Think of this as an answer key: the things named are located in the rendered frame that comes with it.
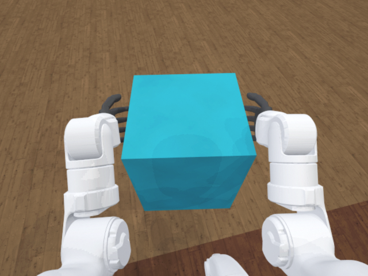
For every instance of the robot right thigh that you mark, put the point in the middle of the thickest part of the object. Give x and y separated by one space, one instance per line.
223 265

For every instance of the carton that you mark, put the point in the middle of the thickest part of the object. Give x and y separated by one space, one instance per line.
187 142

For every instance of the left robot forearm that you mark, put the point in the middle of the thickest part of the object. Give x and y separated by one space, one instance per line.
88 144

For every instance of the robot left upper arm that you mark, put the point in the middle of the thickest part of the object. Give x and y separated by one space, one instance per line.
94 247

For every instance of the robot right hand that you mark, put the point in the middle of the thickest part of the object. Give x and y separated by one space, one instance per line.
264 107

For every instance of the robot left hand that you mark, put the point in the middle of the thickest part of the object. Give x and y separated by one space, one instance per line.
106 109

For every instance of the right robot forearm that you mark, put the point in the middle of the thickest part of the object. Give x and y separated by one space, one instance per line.
291 140

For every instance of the robot right upper arm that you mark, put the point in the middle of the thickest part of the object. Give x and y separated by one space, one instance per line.
301 245

